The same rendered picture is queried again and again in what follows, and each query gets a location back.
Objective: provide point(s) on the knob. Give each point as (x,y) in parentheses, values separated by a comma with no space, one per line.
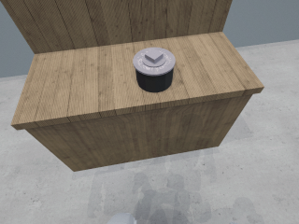
(154,55)

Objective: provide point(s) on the table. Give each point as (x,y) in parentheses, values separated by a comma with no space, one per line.
(81,99)

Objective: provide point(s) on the left robot thigh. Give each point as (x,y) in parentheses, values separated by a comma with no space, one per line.
(123,218)

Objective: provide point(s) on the lid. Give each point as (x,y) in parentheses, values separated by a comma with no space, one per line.
(149,68)

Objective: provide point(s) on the pot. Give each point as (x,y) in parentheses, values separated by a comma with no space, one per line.
(154,83)

